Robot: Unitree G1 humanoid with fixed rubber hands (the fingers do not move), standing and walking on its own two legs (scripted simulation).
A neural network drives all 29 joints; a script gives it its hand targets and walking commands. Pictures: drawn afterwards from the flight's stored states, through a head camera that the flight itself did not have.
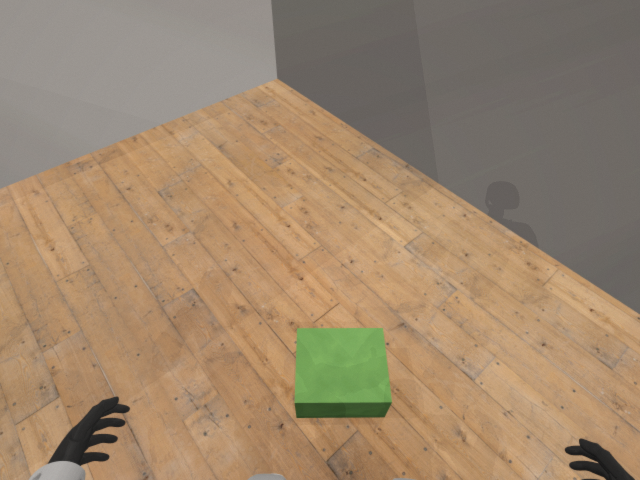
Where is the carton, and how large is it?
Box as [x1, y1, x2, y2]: [295, 328, 391, 417]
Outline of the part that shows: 297,328 295,374 296,417 384,416 391,402 382,328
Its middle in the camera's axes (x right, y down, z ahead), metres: +0.06 +0.40 +1.15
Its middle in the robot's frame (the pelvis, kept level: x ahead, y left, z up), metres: +0.50 -0.04 -0.67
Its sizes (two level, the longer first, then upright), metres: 0.262 0.218 0.145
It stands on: the floor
